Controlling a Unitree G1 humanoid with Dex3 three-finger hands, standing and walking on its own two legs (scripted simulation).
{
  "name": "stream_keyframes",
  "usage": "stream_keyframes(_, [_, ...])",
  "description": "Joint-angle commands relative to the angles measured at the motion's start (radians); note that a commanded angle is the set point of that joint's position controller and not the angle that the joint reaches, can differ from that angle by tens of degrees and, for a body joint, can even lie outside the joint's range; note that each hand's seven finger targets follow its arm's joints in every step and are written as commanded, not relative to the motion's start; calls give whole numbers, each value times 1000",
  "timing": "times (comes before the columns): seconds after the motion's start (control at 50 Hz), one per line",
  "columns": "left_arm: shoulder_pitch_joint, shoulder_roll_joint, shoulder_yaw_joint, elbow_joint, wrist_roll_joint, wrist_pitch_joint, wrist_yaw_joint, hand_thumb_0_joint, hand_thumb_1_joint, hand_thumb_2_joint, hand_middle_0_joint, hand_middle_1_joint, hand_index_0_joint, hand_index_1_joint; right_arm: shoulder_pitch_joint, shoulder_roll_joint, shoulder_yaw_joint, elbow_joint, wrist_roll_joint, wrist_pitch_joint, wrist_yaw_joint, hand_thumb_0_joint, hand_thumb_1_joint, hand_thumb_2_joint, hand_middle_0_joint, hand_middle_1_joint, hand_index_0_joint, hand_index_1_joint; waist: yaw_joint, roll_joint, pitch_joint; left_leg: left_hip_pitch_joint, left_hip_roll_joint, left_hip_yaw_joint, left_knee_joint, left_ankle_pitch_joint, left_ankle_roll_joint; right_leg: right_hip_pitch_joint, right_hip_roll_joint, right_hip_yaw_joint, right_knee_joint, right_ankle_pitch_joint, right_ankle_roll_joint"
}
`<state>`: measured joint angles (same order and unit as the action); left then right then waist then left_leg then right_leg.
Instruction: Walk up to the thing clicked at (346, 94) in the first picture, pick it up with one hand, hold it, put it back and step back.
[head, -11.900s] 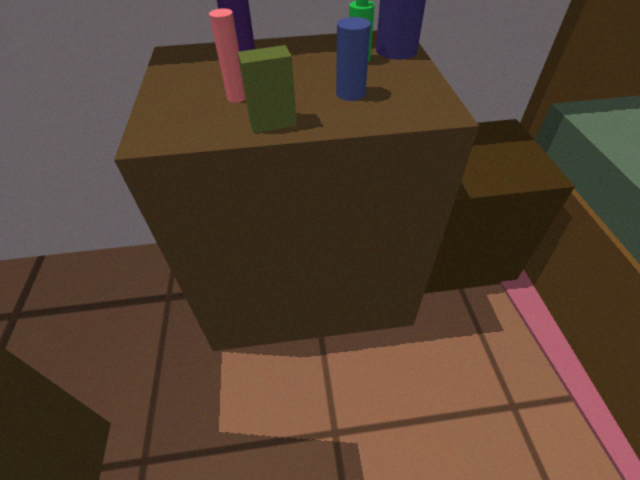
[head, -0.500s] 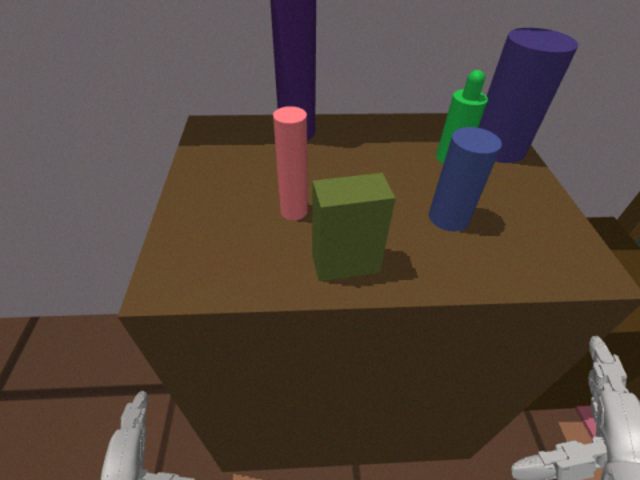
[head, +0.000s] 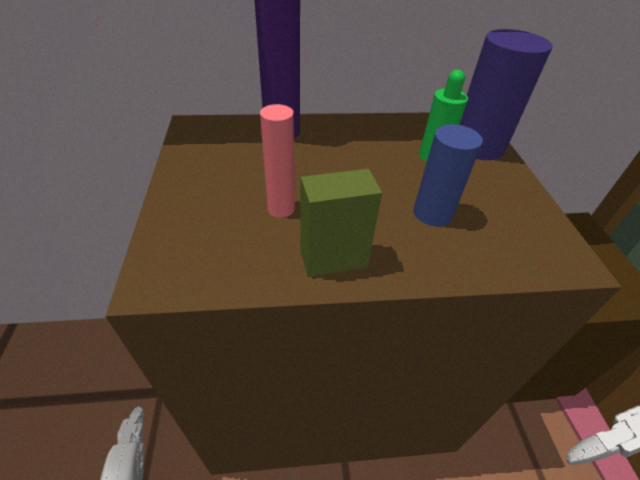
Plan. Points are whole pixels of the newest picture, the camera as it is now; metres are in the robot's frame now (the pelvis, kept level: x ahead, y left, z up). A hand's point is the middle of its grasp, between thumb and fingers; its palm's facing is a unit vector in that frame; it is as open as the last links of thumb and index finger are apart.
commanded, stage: rise first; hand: right
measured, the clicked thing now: (444, 178) +0.52 -0.20 +0.11
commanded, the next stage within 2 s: go down in 0.94 s
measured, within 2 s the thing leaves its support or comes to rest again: neither
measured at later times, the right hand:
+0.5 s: hand out of the picture +0.18 -0.25 +0.19, palm faces +0.43 +0.79 -0.44, open 17.6 cm
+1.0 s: hand out of the picture +0.18 -0.24 +0.22, palm faces +0.45 +0.79 -0.41, open 17.5 cm
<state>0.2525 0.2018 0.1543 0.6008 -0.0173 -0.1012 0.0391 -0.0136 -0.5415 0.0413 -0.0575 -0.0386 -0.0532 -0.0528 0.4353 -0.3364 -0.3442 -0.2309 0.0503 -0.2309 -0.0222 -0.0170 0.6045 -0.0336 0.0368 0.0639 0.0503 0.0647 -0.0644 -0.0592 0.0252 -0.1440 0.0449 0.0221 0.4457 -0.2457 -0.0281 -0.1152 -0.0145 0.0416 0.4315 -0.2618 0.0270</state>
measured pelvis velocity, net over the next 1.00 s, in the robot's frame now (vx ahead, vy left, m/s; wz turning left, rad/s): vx -0.01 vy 0.00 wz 0.00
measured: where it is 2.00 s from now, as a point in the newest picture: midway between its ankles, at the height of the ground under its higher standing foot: outside the picture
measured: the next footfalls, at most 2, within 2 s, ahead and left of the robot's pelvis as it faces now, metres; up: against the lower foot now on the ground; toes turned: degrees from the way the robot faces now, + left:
none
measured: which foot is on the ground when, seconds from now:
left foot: down 0.00-1.00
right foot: down 0.00-1.00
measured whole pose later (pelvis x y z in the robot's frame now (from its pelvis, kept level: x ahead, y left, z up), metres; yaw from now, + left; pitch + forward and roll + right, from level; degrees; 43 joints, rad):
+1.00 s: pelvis -0.01 +0.00 +0.00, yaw +0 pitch -5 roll +0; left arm 0.27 0.19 0.20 0.56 -0.02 -0.13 0.02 -0.01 -0.53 0.07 -0.06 -0.05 -0.05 -0.06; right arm 0.35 -0.34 -0.44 -0.38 0.05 -0.40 0.00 -0.01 0.56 -0.05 0.05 0.06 0.06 0.06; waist -0.06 -0.05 0.03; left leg -0.13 0.05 0.02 0.46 -0.24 -0.03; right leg -0.10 -0.01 0.04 0.44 -0.25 0.03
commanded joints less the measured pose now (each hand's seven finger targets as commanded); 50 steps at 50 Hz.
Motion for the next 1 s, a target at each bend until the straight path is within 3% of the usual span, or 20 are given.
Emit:
stream_keyframes(0.0, [-61, 137, 54, -140, -10, -53, -6, 0, -552, 28, -55, -40, -52, -43, -109, -205, -146, -266, 17, -80, -3, 0, 611, -30, 35, 58, 43, 58, 10, 8, -39, 19, -39, 59, -70, 137, 25, -39, 20, -65, -80, 186, -28])
stream_keyframes(0.04, [-69, 84, 4, -132, -10, -56, -13, 0, -558, 35, -57, -42, -52, -46, -99, -179, -125, -257, 17, -90, 1, 0, 591, -34, 37, 57, 43, 57, 1, 14, -23, 18, -37, 57, -73, 110, 25, -52, 23, -66, -80, 162, -29])
stream_keyframes(0.2, [-61, 147, 73, -144, -6, -72, -7, 0, -556, 47, -56, -49, -53, -52, -98, -229, -199, -291, 20, -126, -7, 0, 578, -39, 40, 57, 45, 57, -9, -7, -49, 38, -32, 55, -72, 128, 26, -38, 30, -67, -73, 178, -29])
stream_keyframes(0.32, [-88, 83, 5, -199, -8, -81, -15, 0, -553, 56, -56, -55, -54, -57, -140, -198, -170, -299, 18, -150, 1, 0, 575, -43, 42, 57, 46, 57, -1, 38, -58, 45, -34, 52, -81, 106, 21, -37, 29, -69, -74, 155, -35])
stream_keyframes(0.38, [-44, 147, 71, -188, -5, -80, -3, 0, -551, 57, -55, -57, -54, -58, -152, -217, -184, -298, 20, -153, -3, 0, 574, -43, 42, 57, 46, 57, 15, 43, -56, 33, -36, 54, -85, 102, 21, -27, 30, -69, -83, 146, -36])
stream_keyframes(0.46, [-44, 85, 29, -133, -8, -76, -13, 0, -545, 63, -54, -61, -55, -60, -130, -199, -178, -277, 20, -156, 1, 0, 575, -47, 43, 57, 47, 58, -1, 15, -16, 28, -35, 55, -91, 74, 23, -54, 32, -68, -86, 124, -35])
stream_keyframes(0.5, [-61, 131, 65, -153, -8, -84, -11, 0, -536, 59, -54, -60, -57, -56, -159, -213, -184, -308, 23, -161, 2, 0, 588, -47, 42, 58, 46, 58, 9, 18, -18, 20, -35, 52, -92, 61, 22, -47, 33, -71, -89, 105, -35])
stream_keyframes(0.58, [-69, 104, 32, -170, -9, -88, -13, 0, -540, 67, -55, -63, -57, -60, -176, -221, -190, -335, 21, -175, 3, 0, 577, -50, 44, 58, 47, 58, -2, 19, -33, 31, -40, 58, -84, 68, 27, -46, 26, -66, -92, 121, -30])
stream_keyframes(0.66, [-53, 122, 58, -159, -7, -90, -12, 0, -545, 76, -53, -64, -55, -63, -180, -239, -209, -351, 24, -177, 0, 0, 581, -53, 43, 59, 47, 59, -3, 0, -33, 37, -35, 54, -87, 76, 25, -44, 31, -70, -89, 123, -32])
stream_keyframes(0.74, [-39, 141, 77, -174, -6, -92, -11, 0, -548, 78, -55, -64, -55, -63, -156, -197, -176, -326, 24, -175, 5, 0, 563, -57, 44, 58, 48, 58, 14, 47, -55, 44, -43, 63, -77, 113, 25, -24, 22, -63, -83, 163, -31])
stream_keyframes(0.8, [-62, 113, 51, -192, -9, -86, -13, 0, -518, 23, -54, -37, -53, -36, -169, -225, -204, -357, 24, -181, 5, 0, 526, -34, 57, 56, 64, 56, -5, 36, -55, 48, -35, 56, -83, 113, 21, -28, 32, -69, -77, 164, -34])
stream_keyframes(0.82, [-114, 89, 39, -234, 13, -95, -18, 0, -579, 96, -56, -65, -48, -73, -227, -138, -176, -396, 14, -228, 11, 0, 582, -65, 32, 62, 42, 62, 26, 123, -127, 32, -49, 51, -65, 125, 3, 9, 27, -53, -59, 158, -37])
stream_keyframes(0.84, [-68, 178, 117, -200, -10, -85, -4, 0, -526, 28, -53, -35, -50, -37, -151, -279, -249, -347, 25, -194, -1, 0, 519, -37, 57, 56, 63, 56, -14, -17, -53, 50, -28, 52, -74, 126, 25, -23, 34, -74, -80, 172, -28])
stream_keyframes(0.86, [-52, 123, 84, -188, 15, -87, -10, 0, -572, 92, -54, -64, -49, -69, -224, -160, -191, -374, 13, -232, 10, 0, 599, -62, 30, 63, 42, 63, 40, 93, -105, 15, -51, 50, -62, 129, 6, 20, 26, -53, -66, 156, -35])
stream_keyframes(0.88, [-40, 156, 92, -187, -10, -79, -8, 0, -526, 27, -53, -35, -49, -37, -158, -271, -246, -320, 27, -200, 2, 0, 522, -32, 58, 55, 65, 55, -14, -17, -21, 38, -31, 55, -74, 114, 25, -36, 33, -70, -85, 160, -27])
stream_keyframes(0.9, [-42, 106, 73, -205, 12, -82, -15, 0, -577, 95, -54, -63, -47, -70, -195, -182, -220, -366, 13, -241, 8, 0, 586, -62, 34, 62, 44, 62, 32, 87, -109, 23, -50, 52, -54, 150, 6, 11, 27, -51, -63, 177, -33])
stream_keyframes(0.92, [-74, 158, 112, -206, -12, -77, -6, 0, -530, 29, -53, -33, -48, -36, -177, -254, -229, -333, 27, -208, 3, 0, 515, -33, 60, 55, 66, 55, -12, -16, -34, 46, -29, 52, -69, 149, 24, -35, 34, -71, -75, 194, -26])
stream_keyframes(0.94, [-60, 96, 71, -192, 11, -78, -15, 0, -576, 95, -53, -63, -47, -70, -209, -117, -171, -318, 20, -244, 15, 0, 595, -61, 31, 63, 43, 63, 44, 102, -74, 7, -52, 49, -55, 145, 5, -4, 27, -53, -59, 169, -33])
stream_keyframes(0.96, [-74, 138, 93, -210, -15, -76, -10, 0, -531, 29, -52, -32, -47, -35, -186, -263, -241, -336, 29, -216, 6, 0, 525, -35, 57, 56, 65, 56, -18, -36, -18, 40, -28, 50, -69, 138, 25, -38, 35, -72, -77, 184, -26])
stream_keyframes(0.98, [-46, 108, 85, -204, 9, -79, -17, 0, -577, 94, -54, -62, -47, -69, -259, -147, -199, -364, 29, -259, 14, 0, 600, -61, 32, 63, 43, 63, 43, 88, -90, 10, -54, 49, -54, 141, 6, 2, 25, -54, -58, 168, -32])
